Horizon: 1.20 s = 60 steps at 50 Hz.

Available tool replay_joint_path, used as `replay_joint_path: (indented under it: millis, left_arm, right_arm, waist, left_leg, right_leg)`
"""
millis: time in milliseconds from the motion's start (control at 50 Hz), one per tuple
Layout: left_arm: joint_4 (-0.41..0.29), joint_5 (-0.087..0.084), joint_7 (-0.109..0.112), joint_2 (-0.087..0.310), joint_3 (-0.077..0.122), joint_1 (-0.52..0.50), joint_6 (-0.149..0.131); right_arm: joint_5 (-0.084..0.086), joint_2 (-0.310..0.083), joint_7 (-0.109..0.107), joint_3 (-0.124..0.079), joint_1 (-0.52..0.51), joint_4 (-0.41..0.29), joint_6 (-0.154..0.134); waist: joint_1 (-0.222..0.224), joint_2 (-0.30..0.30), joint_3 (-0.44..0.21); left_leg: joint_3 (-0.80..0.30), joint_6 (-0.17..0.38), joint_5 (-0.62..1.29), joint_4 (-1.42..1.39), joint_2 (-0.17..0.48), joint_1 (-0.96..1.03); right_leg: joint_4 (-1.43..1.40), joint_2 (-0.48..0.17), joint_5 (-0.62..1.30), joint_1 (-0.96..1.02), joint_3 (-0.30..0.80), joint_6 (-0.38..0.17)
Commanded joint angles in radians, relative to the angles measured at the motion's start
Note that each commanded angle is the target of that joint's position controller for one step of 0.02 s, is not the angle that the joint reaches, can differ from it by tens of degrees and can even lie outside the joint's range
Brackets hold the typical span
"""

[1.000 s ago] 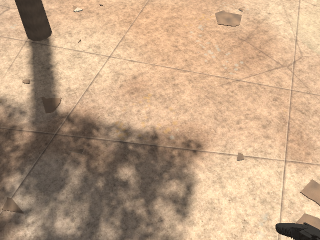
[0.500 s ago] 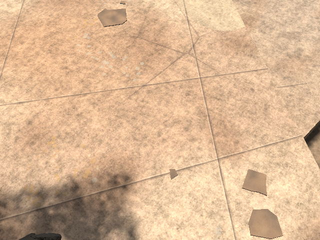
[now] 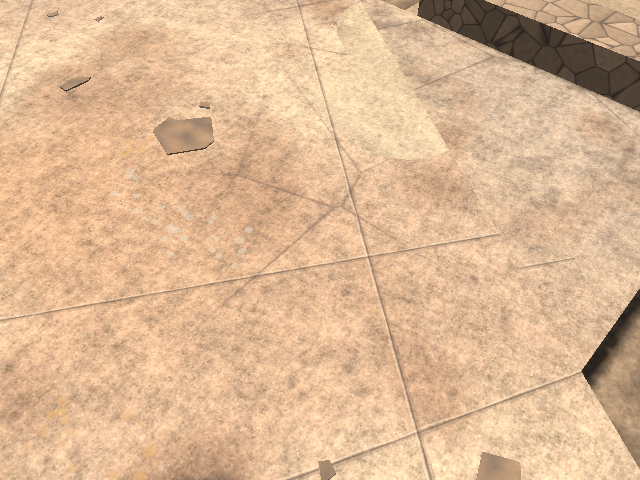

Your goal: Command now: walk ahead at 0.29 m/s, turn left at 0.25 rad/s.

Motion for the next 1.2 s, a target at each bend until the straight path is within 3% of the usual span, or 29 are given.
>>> replay_joint_path:
  millis: [20,80,100,120,140,160,240,320,400,440,460,480,500,520,540,560,580,660,760,900,960,1000,1020,1040,1060,1080,1100,1120,1200]
  left_arm:
    - [-0.082,-0.017,0.0,0.12,0.043,-0.026,-0.035]
    - [-0.044,-0.014,-0.011,0.116,0.054,0.05,-0.061]
    - [-0.029,-0.006,-0.007,0.147,0.066,0.111,-0.062]
    - [-0.01,-0.003,-0.003,0.199,0.082,0.177,-0.057]
    - [0.001,-0.01,-0.001,0.223,0.093,0.179,-0.051]
    - [0.007,-0.011,0.006,0.182,0.085,0.205,-0.051]
    - [0.016,-0.014,0.012,0.143,0.074,0.185,-0.041]
    - [0.015,-0.015,0.017,0.187,0.077,0.125,-0.039]
    - [0.037,-0.037,0.017,0.253,0.095,0.148,-0.047]
    - [0.037,-0.045,0.022,0.259,0.096,0.144,-0.044]
    - [0.028,-0.03,0.024,0.232,0.085,0.149,-0.051]
    - [-0.027,0.014,0.012,0.08,0.041,0.236,-0.062]
    - [-0.045,-0.014,-0.001,0.144,0.04,0.179,-0.093]
    - [-0.078,-0.056,-0.007,0.206,0.059,0.073,-0.107]
    - [-0.091,-0.054,-0.003,0.198,0.052,0.049,-0.116]
    - [-0.078,-0.029,0.005,0.192,0.053,0.053,-0.118]
    - [-0.07,-0.014,0.009,0.2,0.06,0.082,-0.109]
    - [-0.058,0.008,0.012,0.161,0.054,0.092,-0.068]
    - [-0.078,-0.005,-0.003,0.098,0.026,-0.073,-0.074]
    - [-0.146,-0.031,-0.045,0.109,0.021,-0.239,-0.086]
    - [-0.148,-0.033,-0.06,0.123,0.027,-0.185,-0.084]
    - [-0.097,-0.027,-0.052,0.184,0.064,0.03,-0.08]
    - [-0.073,-0.024,-0.043,0.248,0.084,0.196,-0.075]
    - [-0.06,-0.03,-0.045,0.321,0.104,0.257,-0.072]
    - [-0.058,-0.044,-0.041,0.225,0.081,0.277,-0.065]
    - [-0.071,-0.036,-0.033,0.196,0.071,0.217,-0.057]
    - [-0.087,-0.025,-0.028,0.194,0.07,0.166,-0.052]
    - [-0.095,-0.023,-0.027,0.181,0.066,0.125,-0.048]
    - [-0.105,-0.023,-0.013,0.173,0.063,0.077,-0.048]
  right_arm:
    - [0.009,-0.187,-0.004,-0.048,0.024,-0.054,-0.014]
    - [0.018,-0.16,-0.016,-0.043,-0.092,-0.103,-0.002]
    - [0.018,-0.116,-0.017,-0.032,-0.128,-0.128,-0.002]
    - [0.023,-0.065,-0.014,-0.018,-0.141,-0.161,-0.013]
    - [0.022,-0.095,-0.008,-0.021,-0.147,-0.186,-0.023]
    - [0.023,-0.131,-0.003,-0.034,-0.136,-0.183,-0.032]
    - [0.034,-0.083,0.024,-0.025,-0.147,-0.196,-0.027]
    - [0.025,-0.026,0.065,0.001,-0.21,-0.241,-0.032]
    - [0.018,-0.102,0.063,-0.032,-0.166,-0.254,-0.015]
    - [0.017,-0.17,0.051,-0.075,0.036,-0.208,-0.001]
    - [0.02,-0.222,0.032,-0.104,0.188,-0.17,0.014]
    - [0.024,-0.335,0.015,-0.116,0.19,-0.171,0.013]
    - [0.017,-0.293,0.022,-0.098,0.215,-0.207,-0.006]
    - [0.01,-0.24,0.028,-0.085,0.171,-0.194,-0.022]
    - [0.012,-0.217,0.029,-0.076,0.114,-0.193,-0.031]
    - [0.006,-0.193,0.029,-0.068,0.046,-0.202,-0.036]
    - [-0.009,-0.172,0.028,-0.061,0.002,-0.215,-0.04]
    - [-0.001,-0.157,0.015,-0.056,-0.01,-0.197,-0.049]
    - [0.001,-0.158,0.0,-0.049,0.063,-0.135,-0.052]
    - [0.0,-0.192,0.002,-0.054,0.179,-0.045,-0.042]
    - [0.001,-0.207,-0.007,-0.058,0.16,-0.035,-0.027]
    - [-0.002,-0.21,-0.016,-0.054,0.121,-0.05,-0.017]
    - [-0.021,-0.183,-0.025,-0.039,0.115,-0.077,-0.022]
    - [-0.03,-0.089,-0.012,-0.01,0.222,-0.099,-0.045]
    - [-0.018,-0.143,0.0,-0.015,0.166,-0.097,-0.071]
    - [0.016,-0.183,0.012,-0.025,0.068,-0.132,-0.09]
    - [0.013,-0.172,0.013,-0.019,0.009,-0.148,-0.103]
    - [-0.008,-0.167,0.011,-0.022,-0.016,-0.155,-0.108]
    - [-0.026,-0.136,0.003,-0.022,0.036,-0.148,-0.08]
  waist:
    - [0.013,0.242,0.052]
    - [0.081,0.188,-0.02]
    - [0.108,0.111,-0.038]
    - [0.117,-0.062,-0.036]
    - [0.109,-0.141,0.041]
    - [0.111,-0.101,0.071]
    - [0.09,-0.053,0.077]
    - [0.084,-0.073,0.092]
    - [0.024,-0.109,0.037]
    - [-0.105,-0.09,-0.066]
    - [-0.182,-0.042,-0.122]
    - [-0.072,0.268,-0.211]
    - [-0.126,0.196,-0.392]
    - [-0.135,0.127,-0.224]
    - [-0.091,0.078,-0.108]
    - [-0.043,0.033,-0.052]
    - [0.0,0.056,-0.034]
    - [0.033,0.066,0.001]
    - [-0.05,0.088,0.035]
    - [-0.121,0.072,0.092]
    - [-0.075,0.096,0.044]
    - [0.048,0.094,-0.109]
    - [0.116,0.028,-0.228]
    - [0.063,-0.226,-0.329]
    - [0.105,-0.173,-0.34]
    - [0.113,-0.111,-0.197]
    - [0.093,-0.011,-0.112]
    - [0.06,0.043,-0.039]
    - [-0.016,-0.028,-0.005]
  left_leg:
    - [-0.498,0.231,-0.33,-0.327,0.257,0.109]
    - [-0.319,0.136,-0.174,-0.252,0.132,-0.05]
    - [-0.225,0.088,-0.12,-0.118,0.06,-0.155]
    - [-0.079,0.041,-0.101,0.089,-0.034,-0.301]
    - [-0.033,0.028,-0.208,0.217,-0.005,-0.452]
    - [-0.05,0.025,-0.282,0.363,0.036,-0.556]
    - [-0.034,0.014,-0.134,0.462,0.097,-0.655]
    - [0.086,-0.009,0.126,0.224,0.079,-0.356]
    - [0.161,0.059,0.108,0.117,-0.01,-0.114]
    - [0.173,0.129,0.148,0.048,-0.07,0.18]
    - [0.08,0.168,0.144,0.044,-0.041,0.436]
    - [-0.457,0.324,0.009,-0.049,0.246,0.705]
    - [-0.832,0.413,-0.242,-0.239,0.354,0.752]
    - [-0.718,0.353,-0.272,-0.293,0.323,0.645]
    - [-0.597,0.323,-0.209,-0.305,0.282,0.486]
    - [-0.508,0.299,-0.087,-0.305,0.242,0.345]
    - [-0.438,0.29,0.025,-0.315,0.207,0.243]
    - [-0.292,0.297,0.195,-0.362,0.158,0.066]
    - [-0.141,0.224,0.2,-0.368,0.111,0.076]
    - [-0.151,0.211,0.296,-0.317,0.235,0.386]
    - [-0.095,0.175,0.624,-0.219,0.24,0.452]
    - [-0.008,0.127,0.948,0.041,0.18,0.391]
    - [0.027,0.088,0.736,0.308,0.145,0.186]
    - [0.054,0.0,-0.018,0.676,-0.053,-0.239]
    - [-0.072,0.002,-0.269,0.768,-0.046,-0.384]
    - [-0.081,0.01,-0.199,0.773,0.007,-0.455]
    - [-0.062,0.015,-0.138,0.717,0.042,-0.443]
    - [-0.05,0.007,-0.099,0.631,0.066,-0.419]
    - [-0.022,-0.052,-0.058,0.463,0.091,-0.303]
  right_leg:
    - [-0.012,-0.028,-0.035,-0.152,-0.009,-0.004]
    - [-0.202,-0.07,0.151,0.174,0.0,-0.029]
    - [-0.241,-0.146,0.105,0.29,0.076,-0.045]
    - [-0.321,-0.263,-0.003,0.393,0.253,-0.102]
    - [-0.36,-0.414,0.072,0.414,0.4,-0.18]
    - [-0.349,-0.463,0.238,0.458,0.412,-0.216]
    - [-0.357,-0.39,0.532,0.495,0.154,-0.132]
    - [-0.415,-0.279,0.569,0.239,-0.084,-0.087]
    - [-0.286,-0.306,0.973,0.242,-0.176,-0.05]
    - [-0.006,-0.291,1.106,0.176,-0.222,-0.012]
    - [0.245,-0.26,0.913,-0.018,-0.223,0.023]
    - [0.66,-0.086,-0.085,-0.384,-0.193,0.079]
    - [0.81,-0.038,-0.177,-0.48,0.051,0.073]
    - [0.801,-0.085,-0.072,-0.568,0.064,0.06]
    - [0.714,-0.128,0.021,-0.551,0.05,0.046]
    - [0.638,-0.16,0.071,-0.49,0.049,0.047]
    - [0.59,-0.181,0.103,-0.415,0.06,0.049]
    - [0.443,-0.183,0.184,-0.344,0.022,0.096]
    - [0.1,-0.165,0.545,-0.319,-0.014,0.108]
    - [-0.062,-0.136,0.446,-0.47,-0.025,0.028]
    - [-0.085,-0.081,0.304,-0.371,-0.063,-0.022]
    - [-0.119,-0.018,0.355,-0.031,-0.107,-0.079]
    - [-0.096,-0.158,0.425,0.272,0.09,-0.149]
    - [-0.162,-0.378,0.256,0.62,0.582,-0.322]
    - [-0.264,-0.392,0.134,0.679,0.715,-0.311]
    - [-0.289,-0.366,0.139,0.573,0.584,-0.272]
    - [-0.305,-0.329,0.218,0.44,0.491,-0.252]
    - [-0.328,-0.293,0.32,0.321,0.427,-0.242]
    - [-0.387,-0.228,0.509,0.112,0.31,-0.252]
Keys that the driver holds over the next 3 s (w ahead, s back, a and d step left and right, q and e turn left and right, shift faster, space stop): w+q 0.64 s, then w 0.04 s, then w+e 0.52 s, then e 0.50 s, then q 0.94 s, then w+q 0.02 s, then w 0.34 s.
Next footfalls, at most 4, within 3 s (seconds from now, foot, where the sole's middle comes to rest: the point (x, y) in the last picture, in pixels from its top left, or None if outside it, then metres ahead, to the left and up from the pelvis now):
0.46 left None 0.31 0.21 -0.77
1.00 right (271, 413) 0.67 0.12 -0.77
1.46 left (177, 330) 0.88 0.36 -0.77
1.86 right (280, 356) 0.81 0.11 -0.77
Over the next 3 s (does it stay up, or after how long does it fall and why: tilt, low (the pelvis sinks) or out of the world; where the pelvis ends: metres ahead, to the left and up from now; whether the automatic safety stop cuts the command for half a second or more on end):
stays up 0.83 0.27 0.02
